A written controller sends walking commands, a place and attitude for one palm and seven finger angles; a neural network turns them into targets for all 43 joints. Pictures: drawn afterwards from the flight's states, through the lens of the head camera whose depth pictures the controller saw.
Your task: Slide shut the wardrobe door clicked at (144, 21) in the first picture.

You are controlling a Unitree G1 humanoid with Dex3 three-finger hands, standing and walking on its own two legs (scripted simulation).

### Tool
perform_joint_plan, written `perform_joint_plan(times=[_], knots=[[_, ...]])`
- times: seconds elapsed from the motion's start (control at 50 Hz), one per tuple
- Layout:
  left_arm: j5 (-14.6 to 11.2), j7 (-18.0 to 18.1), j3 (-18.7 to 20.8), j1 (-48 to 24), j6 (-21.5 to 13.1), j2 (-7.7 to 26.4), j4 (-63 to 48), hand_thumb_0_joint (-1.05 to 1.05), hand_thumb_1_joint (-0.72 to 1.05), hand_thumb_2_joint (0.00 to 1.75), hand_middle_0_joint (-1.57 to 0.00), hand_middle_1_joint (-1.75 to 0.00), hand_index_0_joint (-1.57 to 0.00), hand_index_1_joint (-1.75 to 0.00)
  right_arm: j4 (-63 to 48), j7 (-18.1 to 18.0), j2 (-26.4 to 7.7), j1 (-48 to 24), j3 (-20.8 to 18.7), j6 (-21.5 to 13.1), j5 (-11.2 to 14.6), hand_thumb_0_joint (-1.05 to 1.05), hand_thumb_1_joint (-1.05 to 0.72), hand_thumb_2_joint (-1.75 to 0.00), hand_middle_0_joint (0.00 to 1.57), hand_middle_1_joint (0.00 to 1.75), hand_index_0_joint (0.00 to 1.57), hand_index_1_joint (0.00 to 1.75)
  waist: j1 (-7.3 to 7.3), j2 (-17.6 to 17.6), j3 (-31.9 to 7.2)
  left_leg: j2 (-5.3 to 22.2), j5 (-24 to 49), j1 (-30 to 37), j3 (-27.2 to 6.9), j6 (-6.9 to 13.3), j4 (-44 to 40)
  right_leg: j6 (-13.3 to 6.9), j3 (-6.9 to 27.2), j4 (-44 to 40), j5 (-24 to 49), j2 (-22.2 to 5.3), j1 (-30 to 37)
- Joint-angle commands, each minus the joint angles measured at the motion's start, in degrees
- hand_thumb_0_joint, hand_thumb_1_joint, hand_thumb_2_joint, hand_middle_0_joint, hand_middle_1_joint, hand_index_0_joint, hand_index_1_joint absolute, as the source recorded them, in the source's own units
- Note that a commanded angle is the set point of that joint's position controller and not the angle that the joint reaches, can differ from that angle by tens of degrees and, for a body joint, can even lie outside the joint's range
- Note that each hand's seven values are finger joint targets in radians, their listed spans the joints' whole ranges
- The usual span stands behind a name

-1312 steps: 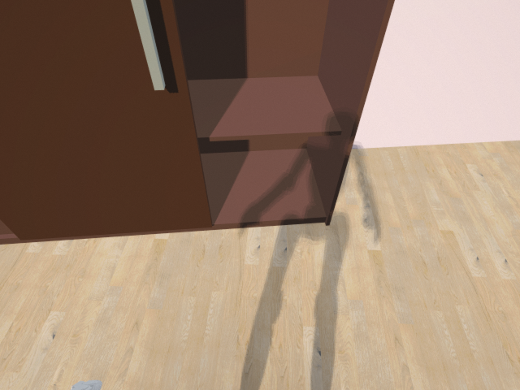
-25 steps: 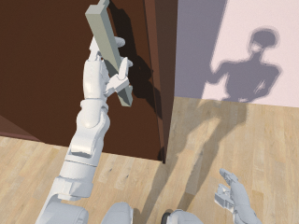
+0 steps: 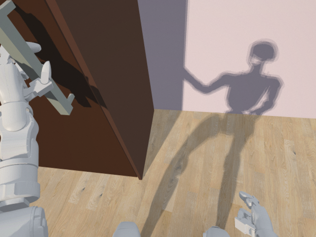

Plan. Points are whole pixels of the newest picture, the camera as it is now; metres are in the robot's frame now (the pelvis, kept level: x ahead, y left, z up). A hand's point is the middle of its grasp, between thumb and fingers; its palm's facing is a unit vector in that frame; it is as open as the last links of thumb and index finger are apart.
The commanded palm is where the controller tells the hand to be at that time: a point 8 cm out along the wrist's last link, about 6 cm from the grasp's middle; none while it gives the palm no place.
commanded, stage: stop walking and hold the door there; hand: left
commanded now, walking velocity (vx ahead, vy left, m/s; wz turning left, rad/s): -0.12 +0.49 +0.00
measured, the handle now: (43, 68) +0.42 +0.31 +0.19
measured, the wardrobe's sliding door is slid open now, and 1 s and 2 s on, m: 0.00 0.00 0.01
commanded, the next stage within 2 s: none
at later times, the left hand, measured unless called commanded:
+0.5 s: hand (43, 79) +0.38 +0.29 +0.19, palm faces +0.46 -0.83 -0.31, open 6.4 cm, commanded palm +0.34 +0.33 +0.18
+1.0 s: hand (43, 79) +0.38 +0.29 +0.19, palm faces +0.45 -0.84 -0.31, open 6.3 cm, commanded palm +0.34 +0.33 +0.18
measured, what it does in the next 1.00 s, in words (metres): steps on the spot: left foot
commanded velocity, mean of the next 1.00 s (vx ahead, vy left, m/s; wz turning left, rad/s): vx -0.05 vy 0.13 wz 0.03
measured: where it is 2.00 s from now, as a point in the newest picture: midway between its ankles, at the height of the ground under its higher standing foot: outside the picture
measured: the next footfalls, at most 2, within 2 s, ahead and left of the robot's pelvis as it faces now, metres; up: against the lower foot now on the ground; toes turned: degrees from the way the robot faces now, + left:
left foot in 0.10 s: +0.06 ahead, +0.11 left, +0.00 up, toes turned +0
right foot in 1.58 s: +0.00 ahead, -0.05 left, +0.00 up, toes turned -15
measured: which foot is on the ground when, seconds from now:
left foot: up 0.00-0.08, down 0.10-1.00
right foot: down 0.00-1.00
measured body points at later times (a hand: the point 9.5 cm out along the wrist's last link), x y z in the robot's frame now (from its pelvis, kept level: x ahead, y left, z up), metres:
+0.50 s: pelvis +0.00 -0.01 +0.03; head +0.00 -0.01 +0.48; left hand +0.35 +0.34 +0.21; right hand +0.09 -0.31 -0.06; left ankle +0.02 +0.11 -0.70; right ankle +0.03 -0.18 -0.70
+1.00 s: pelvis -0.01 +0.00 +0.03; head +0.01 -0.01 +0.48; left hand +0.35 +0.34 +0.21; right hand +0.10 -0.30 -0.07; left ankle +0.02 +0.11 -0.70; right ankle +0.03 -0.18 -0.70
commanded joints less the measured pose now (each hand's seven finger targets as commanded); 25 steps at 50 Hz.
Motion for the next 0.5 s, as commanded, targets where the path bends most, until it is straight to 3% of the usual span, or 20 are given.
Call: perform_joint_plan(times=[0.0, 0.04, 0.06, 0.08, 0.1, 0.12, 0.14, 0.16, 0.18, 0.2, 0.24, 0.26, 0.28, 0.32, 0.38, 0.42, 0.48], knots=[[1.8, 2.2, 11.3, -16.9, -2.8, 23.0, -12.6, 0.0, 0.9, 0.9, -0.45, -1.4, -0.45, -1.4, -6.2, -3.2, -7.5, -0.5, -1.7, -5.1, -0.5, 0.0, -0.9, -0.9, 0.2, 0.3, 0.2, 0.3, -2.7, -23.7, -25.6, -13.0, -5.7, -6.1, 1.6, 3.3, -6.6, -12.9, 18.7, -15.3, 49.6, -14.2, 19.7], [1.9, 2.9, 14.1, -10.9, -2.8, 24.3, -11.2, 0.0, 0.9, 0.9, -0.45, -1.4, -0.45, -1.4, -5.4, -3.9, -9.3, 0.2, -2.6, -5.3, -0.8, 0.0, -0.9, -0.9, 0.2, 0.3, 0.2, 0.3, -3.58, -21.4, -28.1, -14.5, 4.4, -0.3, 5.4, 3.3, -25.8, -9.3, 12.6, -12.4, 52.6, -12.7, 23.0], [1.9, 3.2, 11.8, -10.4, -3.1, 21.7, -12.1, 0.0, 0.9, 0.9, -0.45, -1.4, -0.45, -1.4, -6.1, -3.9, -8.5, -0.3, -2.5, -5.0, -0.5, 0.0, -0.9, -0.9, 0.2, 0.3, 0.2, 0.3, -3.96, -21.3, -29.7, -15.1, 15.5, 5.2, 7.5, 2.8, -30.5, -8.0, 9.8, -10.6, 48.7, -11.7, 20.7], [2.0, 3.1, 10.6, -8.8, -3.5, 20.3, -12.5, 0.0, 0.9, 0.9, -0.45, -1.4, -0.45, -1.4, -6.7, -4.0, -9.4, -1.2, -3.4, -5.2, -0.6, 0.0, -0.9, -0.9, 0.2, 0.3, 0.2, 0.3, -3.31, -16.1, -30.1, -13.0, 23.5, 9.1, 7.5, 3.0, -31.7, -7.2, 9.6, -9.8, 45.4, -10.3, 18.0], [2.2, 2.7, 8.5, -8.5, -4.0, 18.6, -12.8, 0.0, 0.9, 0.9, -0.45, -1.4, -0.45, -1.4, -7.2, -3.9, -10.3, -0.1, -3.6, -5.3, -0.3, 0.0, -0.9, -0.9, 0.2, 0.3, 0.2, 0.3, -2.9, -10.3, -29.9, -9.7, 31.8, 9.9, 4.2, 4.0, -33.0, -6.2, 9.2, -9.1, 39.8, -8.1, 16.1], [2.6, 2.1, 5.4, -4.7, -4.1, 15.2, -11.6, 0.0, 0.9, 0.9, -0.45, -1.4, -0.45, -1.4, -8.3, -3.6, -9.8, -0.2, -3.5, -5.3, -0.1, 0.0, -0.9, -0.9, 0.2, 0.3, 0.2, 0.3, -3.18, -1.9, -28.3, -8.1, 34.5, 10.4, 3.5, 4.7, -33.6, -5.2, 7.5, -8.4, 32.4, -5.3, 14.4], [2.7, 2.4, 7.9, -2.0, -4.1, 18.2, -10.5, 0.0, 0.9, 0.9, -0.45, -1.4, -0.45, -1.4, -8.5, -3.7, -10.1, -0.7, -3.5, -5.3, 0.0, 0.0, -0.9, -0.9, 0.2, 0.3, 0.2, 0.3, -2.92, 4.9, -25.4, -6.9, 39.0, 12.1, 3.2, 6.1, -32.5, -4.6, 4.7, -7.4, 25.3, -3.5, 9.8], [3.0, 2.9, 10.7, -1.2, -4.3, 21.9, -9.1, 0.0, 0.9, 0.9, -0.45, -1.4, -0.45, -1.4, -8.7, -3.8, -10.2, -0.5, -3.3, -4.9, 0.0, 0.0, -0.9, -0.9, 0.2, 0.3, 0.2, 0.3, -2.66, 4.6, -24.0, -6.0, 40.3, 10.9, 2.8, 6.7, -30.4, -4.5, 2.8, -7.4, 17.9, -2.9, 8.4], [3.0, 3.0, 11.1, -0.7, -4.7, 22.7, -8.4, 0.0, 0.9, 0.9, -0.45, -1.4, -0.45, -1.4, -8.9, -3.9, -10.4, -0.1, -3.3, -4.7, 0.0, 0.0, -0.9, -0.9, 0.2, 0.3, 0.2, 0.3, -2.23, 2.3, -23.3, -6.2, 37.3, 9.0, 3.1, 6.4, -28.2, -4.6, 2.2, -9.7, 15.6, -2.8, 8.9], [3.0, 2.9, 10.9, -0.4, -4.9, 22.5, -7.6, 0.0, 0.9, 0.9, -0.45, -1.4, -0.45, -1.4, -9.0, -4.0, -10.5, 0.5, -3.3, -4.5, -0.1, 0.0, -0.9, -0.9, 0.2, 0.3, 0.2, 0.3, -2.19, -1.0, -22.4, -7.7, 30.7, 6.9, 4.2, 5.5, -26.0, -5.0, 3.7, -13.2, 19.3, -3.5, 9.7], [2.8, 3.0, 10.9, -1.2, -4.8, 23.5, -6.4, 0.0, 0.9, 0.9, -0.45, -1.4, -0.45, -1.4, -8.3, -4.4, -11.4, 2.6, -4.0, -3.9, -0.5, 0.0, -0.9, -0.9, 0.2, 0.3, 0.2, 0.3, -3.48, -7.8, -21.4, -12.2, 16.4, 3.0, 6.1, 3.4, -23.2, -6.7, 10.3, -18.2, 26.8, -7.6, 10.8], [2.8, 3.3, 11.7, -1.4, -4.5, 24.3, -5.3, 0.0, 0.9, 0.9, -0.45, -1.4, -0.45, -1.4, -8.1, -4.5, -11.7, 3.4, -4.3, -3.7, -0.7, 0.0, -0.9, -0.9, 0.2, 0.3, 0.2, 0.3, -3.53, -10.9, -22.1, -13.9, 10.4, 3.3, 6.3, 2.9, -22.9, -7.9, 14.0, -20.9, 22.0, -9.7, 9.2], [2.8, 3.4, 12.1, -2.2, -4.2, 24.7, -4.4, 0.0, 0.9, 0.9, -0.45, -1.4, -0.45, -1.4, -7.8, -4.5, -11.6, 3.4, -4.3, -3.6, -1.0, 0.0, -0.9, -0.9, 0.2, 0.3, 0.2, 0.3, -3.4, -12.7, -21.4, -14.1, 7.6, 3.7, 5.4, 3.1, -24.3, -8.5, 15.5, -23.4, 16.9, -10.8, 7.8], [3.0, 3.4, 14.2, -2.7, -4.5, 26.5, -1.3, 0.0, 0.9, 0.9, -0.45, -1.4, -0.45, -1.4, -7.3, -4.8, -11.8, 3.5, -4.1, -3.8, -1.4, 0.0, -0.9, -0.9, 0.2, 0.3, 0.2, 0.3, -3.26, -11.7, -19.4, -12.7, 9.2, 4.3, 4.0, 4.0, -29.4, -7.8, 13.1, -23.8, 10.1, -8.5, 5.9], [3.2, 2.9, 13.3, -2.1, -5.7, 25.5, 0.2, 0.0, 0.9, 0.9, -0.45, -1.4, -0.45, -1.4, -7.7, -5.1, -11.7, 3.3, -3.6, -4.0, -1.2, 0.0, -0.9, -0.9, 0.2, 0.3, 0.2, 0.3, -2.84, -4.3, -18.0, -9.1, 11.6, 3.5, 1.5, 5.3, -34.2, -5.6, 6.9, -19.1, 8.8, -2.7, 5.4], [3.3, 2.9, 11.7, -2.0, -6.1, 23.9, -0.3, 0.0, 0.9, 0.9, -0.45, -1.4, -0.45, -1.4, -7.9, -5.1, -11.2, 3.5, -3.3, -4.2, -0.8, 0.0, -0.9, -0.9, 0.2, 0.3, 0.2, 0.3, -2.75, -3.2, -19.5, -7.6, 14.1, 3.1, 0.9, 5.5, -35.1, -5.0, 4.2, -16.3, 12.3, -1.5, 7.9], [3.2, 2.9, 9.6, -3.0, -5.8, 22.4, -1.2, 0.0, 0.9, 0.9, -0.45, -1.4, -0.45, -1.4, -7.6, -5.3, -10.5, 3.9, -3.0, -4.4, -0.6, 0.0, -0.9, -0.9, 0.2, 0.3, 0.2, 0.3, -2.98, -2.8, -19.8, -7.3, 12.9, 2.9, 1.8, 5.3, -35.1, -4.8, 3.7, -16.0, 12.7, -1.2, 8.8]])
